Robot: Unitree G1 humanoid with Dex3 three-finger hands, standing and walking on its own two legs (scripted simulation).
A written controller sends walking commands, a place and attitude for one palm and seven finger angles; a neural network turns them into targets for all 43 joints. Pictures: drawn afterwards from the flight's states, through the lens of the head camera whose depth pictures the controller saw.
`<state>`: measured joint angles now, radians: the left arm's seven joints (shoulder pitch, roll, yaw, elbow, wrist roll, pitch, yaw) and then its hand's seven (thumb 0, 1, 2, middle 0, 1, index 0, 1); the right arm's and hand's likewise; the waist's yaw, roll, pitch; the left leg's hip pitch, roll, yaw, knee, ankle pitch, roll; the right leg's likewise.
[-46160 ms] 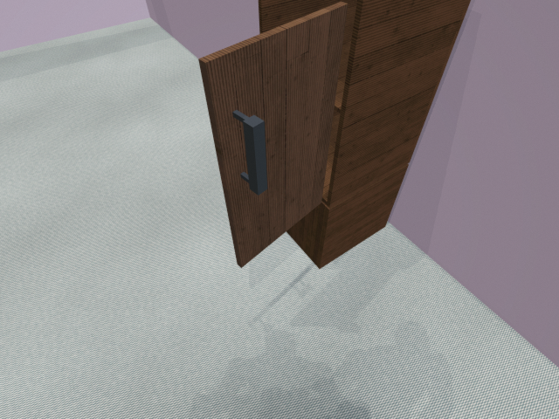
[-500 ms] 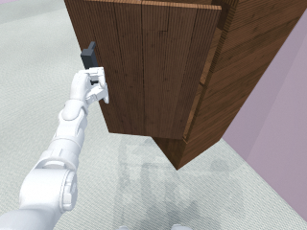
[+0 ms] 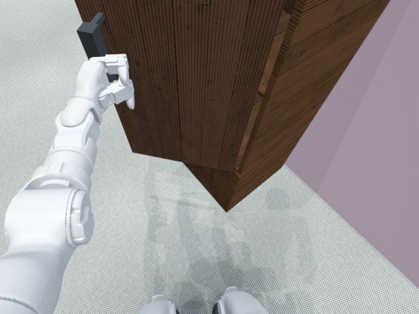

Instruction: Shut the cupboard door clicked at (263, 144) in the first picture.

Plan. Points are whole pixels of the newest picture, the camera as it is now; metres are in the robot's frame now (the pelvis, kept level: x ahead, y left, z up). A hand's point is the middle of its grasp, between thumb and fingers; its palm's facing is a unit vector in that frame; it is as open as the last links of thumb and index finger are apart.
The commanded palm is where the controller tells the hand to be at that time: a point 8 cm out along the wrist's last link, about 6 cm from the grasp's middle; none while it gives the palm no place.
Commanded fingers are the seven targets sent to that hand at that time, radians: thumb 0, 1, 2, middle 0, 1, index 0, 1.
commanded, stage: push the door shut along its arc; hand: left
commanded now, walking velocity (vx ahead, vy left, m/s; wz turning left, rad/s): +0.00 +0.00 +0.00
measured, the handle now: (107, 61) +0.60 +0.14 +0.11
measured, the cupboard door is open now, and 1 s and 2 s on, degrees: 40 28 25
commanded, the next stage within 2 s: pull the fist back off the door in 0.88 s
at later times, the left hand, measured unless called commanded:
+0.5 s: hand (148, 68) +0.56 +0.06 +0.12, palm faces -0.36 -0.93 +0.01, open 3.1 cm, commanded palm +0.57 +0.10 +0.11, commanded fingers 0.00 0.90 0.90 -1.30 -1.50 -1.30 -1.50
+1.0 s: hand (168, 57) +0.58 +0.02 +0.12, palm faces -0.43 -0.90 -0.03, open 3.5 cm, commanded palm +0.60 +0.04 +0.11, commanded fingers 0.00 0.90 0.90 -1.30 -1.50 -1.30 -1.50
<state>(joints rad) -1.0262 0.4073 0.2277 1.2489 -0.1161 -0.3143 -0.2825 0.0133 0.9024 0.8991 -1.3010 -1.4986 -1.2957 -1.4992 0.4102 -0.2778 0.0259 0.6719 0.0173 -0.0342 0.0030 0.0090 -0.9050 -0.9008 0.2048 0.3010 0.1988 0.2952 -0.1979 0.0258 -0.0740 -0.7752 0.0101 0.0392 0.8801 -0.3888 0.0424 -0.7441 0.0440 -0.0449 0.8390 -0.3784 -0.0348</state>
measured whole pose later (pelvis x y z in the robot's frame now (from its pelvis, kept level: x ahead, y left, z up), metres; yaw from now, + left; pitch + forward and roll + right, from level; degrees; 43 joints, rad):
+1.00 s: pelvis +0.00 -0.01 -0.03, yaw +1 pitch +25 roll -3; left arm -1.47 0.49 0.13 1.43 -0.05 -0.18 -0.35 0.04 1.00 0.99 -1.30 -1.50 -1.30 -1.50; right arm 0.45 -0.27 0.03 0.73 -0.04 -0.06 -0.01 0.01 -0.90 -0.90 0.21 0.30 0.20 0.30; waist -0.30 0.05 -0.08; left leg -1.04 0.02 0.00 1.03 -0.44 0.03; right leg -0.99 0.05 -0.08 0.98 -0.43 -0.05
